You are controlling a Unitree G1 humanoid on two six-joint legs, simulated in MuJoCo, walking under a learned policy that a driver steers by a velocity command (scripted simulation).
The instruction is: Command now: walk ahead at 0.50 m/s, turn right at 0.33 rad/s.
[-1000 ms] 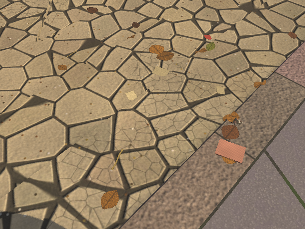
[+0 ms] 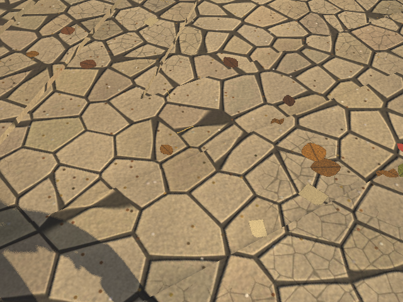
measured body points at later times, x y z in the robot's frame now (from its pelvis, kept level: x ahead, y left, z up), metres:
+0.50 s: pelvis +0.28 -0.06 -0.04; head +0.31 -0.08 +0.41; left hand +0.37 +0.20 -0.17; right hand +0.34 -0.34 -0.16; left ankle +0.39 +0.09 -0.72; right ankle +0.24 -0.10 -0.78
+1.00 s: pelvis +0.56 -0.08 -0.03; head +0.58 -0.08 +0.42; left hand +0.76 +0.12 -0.17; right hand +0.47 -0.33 -0.17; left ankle +0.57 +0.00 -0.78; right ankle +0.57 -0.24 -0.72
